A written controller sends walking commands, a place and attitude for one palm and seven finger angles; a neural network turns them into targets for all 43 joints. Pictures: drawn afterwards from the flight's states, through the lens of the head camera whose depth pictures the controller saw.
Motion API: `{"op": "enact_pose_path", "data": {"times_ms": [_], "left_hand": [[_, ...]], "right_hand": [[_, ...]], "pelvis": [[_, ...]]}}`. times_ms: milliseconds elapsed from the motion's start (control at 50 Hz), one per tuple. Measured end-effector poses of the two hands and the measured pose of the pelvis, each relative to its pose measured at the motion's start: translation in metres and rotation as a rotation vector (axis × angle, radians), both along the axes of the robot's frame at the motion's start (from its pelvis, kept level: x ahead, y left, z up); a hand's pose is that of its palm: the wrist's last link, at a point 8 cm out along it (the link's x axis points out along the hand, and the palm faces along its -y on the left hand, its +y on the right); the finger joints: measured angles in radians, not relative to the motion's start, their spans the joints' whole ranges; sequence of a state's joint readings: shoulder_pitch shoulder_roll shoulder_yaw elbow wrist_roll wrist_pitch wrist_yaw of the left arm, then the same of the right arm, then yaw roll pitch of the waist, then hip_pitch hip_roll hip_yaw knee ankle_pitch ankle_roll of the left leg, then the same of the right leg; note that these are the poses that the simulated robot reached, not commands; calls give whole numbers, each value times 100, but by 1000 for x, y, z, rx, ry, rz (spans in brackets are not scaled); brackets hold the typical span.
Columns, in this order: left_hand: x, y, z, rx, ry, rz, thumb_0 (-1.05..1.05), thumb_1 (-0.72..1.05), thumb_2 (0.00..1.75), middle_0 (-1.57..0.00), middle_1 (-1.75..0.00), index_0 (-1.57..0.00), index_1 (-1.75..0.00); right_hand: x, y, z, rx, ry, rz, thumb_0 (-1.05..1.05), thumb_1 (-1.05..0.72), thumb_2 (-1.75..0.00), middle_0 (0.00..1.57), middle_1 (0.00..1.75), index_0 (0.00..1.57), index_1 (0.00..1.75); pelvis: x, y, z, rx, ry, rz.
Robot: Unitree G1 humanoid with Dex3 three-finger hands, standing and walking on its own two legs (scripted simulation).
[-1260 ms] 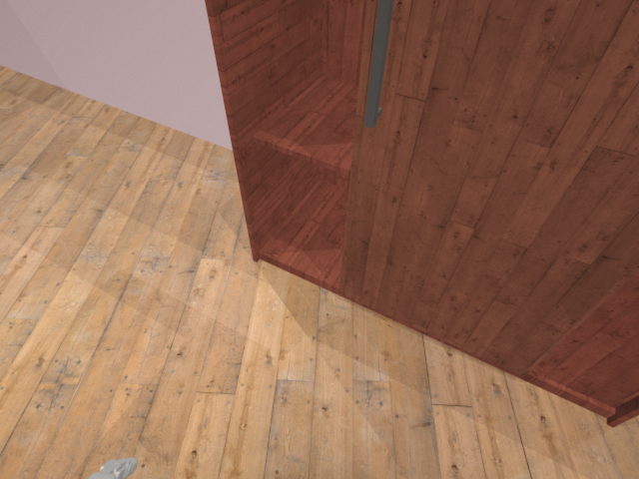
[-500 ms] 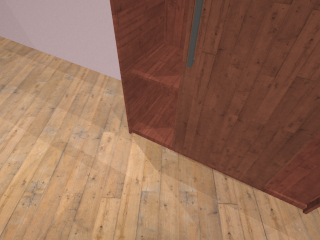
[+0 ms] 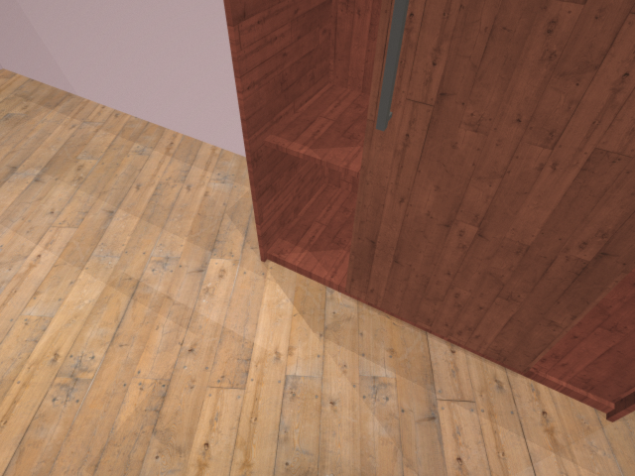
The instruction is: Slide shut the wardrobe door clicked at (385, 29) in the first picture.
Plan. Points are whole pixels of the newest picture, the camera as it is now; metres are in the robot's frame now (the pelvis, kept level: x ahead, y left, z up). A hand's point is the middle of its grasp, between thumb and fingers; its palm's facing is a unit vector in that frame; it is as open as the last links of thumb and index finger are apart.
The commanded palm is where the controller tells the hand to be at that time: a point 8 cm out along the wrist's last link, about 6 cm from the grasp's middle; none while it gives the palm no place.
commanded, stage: look at it before walking up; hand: right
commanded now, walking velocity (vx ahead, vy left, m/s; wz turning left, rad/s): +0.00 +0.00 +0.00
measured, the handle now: (396, 54) +0.82 -0.10 +0.17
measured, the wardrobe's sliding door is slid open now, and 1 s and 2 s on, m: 0.37 0.37 0.37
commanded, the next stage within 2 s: walk to a spot facing it in 0.38 s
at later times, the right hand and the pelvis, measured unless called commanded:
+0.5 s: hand out of the picture +0.09 -0.25 -0.16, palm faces -0.03 +0.94 -0.33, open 7.4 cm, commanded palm none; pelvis +0.01 +0.00 +0.00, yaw +0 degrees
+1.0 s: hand out of the picture +0.05 -0.16 -0.17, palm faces -0.17 +0.95 -0.28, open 7.4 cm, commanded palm none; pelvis -0.02 +0.03 -0.02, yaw +14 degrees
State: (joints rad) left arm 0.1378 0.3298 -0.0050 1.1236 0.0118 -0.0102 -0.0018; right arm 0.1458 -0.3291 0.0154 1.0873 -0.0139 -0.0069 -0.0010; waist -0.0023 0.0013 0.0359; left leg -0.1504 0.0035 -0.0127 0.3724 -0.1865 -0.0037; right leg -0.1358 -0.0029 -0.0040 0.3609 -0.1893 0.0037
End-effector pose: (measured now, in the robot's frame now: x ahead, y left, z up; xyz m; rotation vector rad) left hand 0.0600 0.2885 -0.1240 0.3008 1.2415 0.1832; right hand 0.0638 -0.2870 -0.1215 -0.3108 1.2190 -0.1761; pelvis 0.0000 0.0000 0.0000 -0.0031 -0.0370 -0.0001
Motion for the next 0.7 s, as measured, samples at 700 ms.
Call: {"op": "enact_pose_path", "data": {"times_ms": [700], "left_hand": [[16,-18,-4,-17,-70,51,1,90,90,-20,-30,-20,-30]], "right_hand": [[12,5,-10,14,31,28,0,-90,-90,20,30,20,30]], "pelvis": [[4,-5,-6,-8,7,74]]}}
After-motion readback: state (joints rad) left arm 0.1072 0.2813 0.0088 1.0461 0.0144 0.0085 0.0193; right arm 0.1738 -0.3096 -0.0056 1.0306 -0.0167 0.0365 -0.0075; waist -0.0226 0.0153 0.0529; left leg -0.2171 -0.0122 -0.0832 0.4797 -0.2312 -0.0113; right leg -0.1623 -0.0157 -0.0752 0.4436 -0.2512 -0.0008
